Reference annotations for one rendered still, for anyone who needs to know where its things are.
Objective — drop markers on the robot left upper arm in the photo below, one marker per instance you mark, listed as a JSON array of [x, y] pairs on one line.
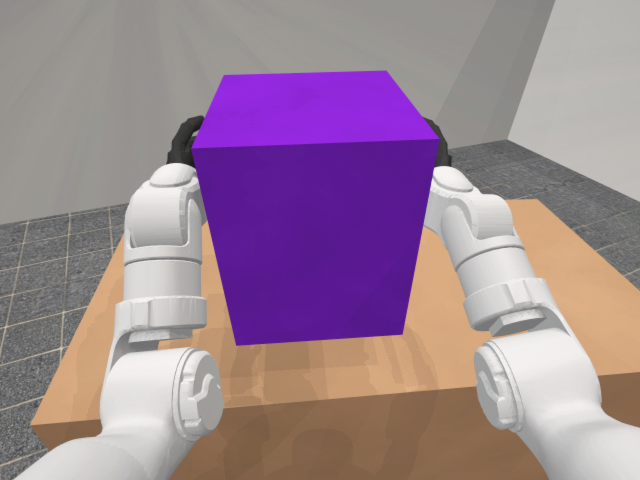
[[155, 406]]

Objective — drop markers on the robot left forearm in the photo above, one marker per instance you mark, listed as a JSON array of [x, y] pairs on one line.
[[162, 257]]

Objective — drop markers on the robot right hand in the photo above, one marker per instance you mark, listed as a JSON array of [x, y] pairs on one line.
[[442, 158]]

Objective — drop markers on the carton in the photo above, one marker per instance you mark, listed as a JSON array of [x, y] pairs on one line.
[[315, 188]]

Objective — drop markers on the pedestal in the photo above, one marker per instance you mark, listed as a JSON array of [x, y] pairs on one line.
[[399, 407]]

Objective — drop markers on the robot right upper arm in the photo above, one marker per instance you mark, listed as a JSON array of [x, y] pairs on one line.
[[540, 385]]

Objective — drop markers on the robot left hand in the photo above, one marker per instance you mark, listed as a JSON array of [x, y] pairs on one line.
[[182, 142]]

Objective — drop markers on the robot right forearm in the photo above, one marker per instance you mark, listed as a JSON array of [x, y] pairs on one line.
[[503, 294]]

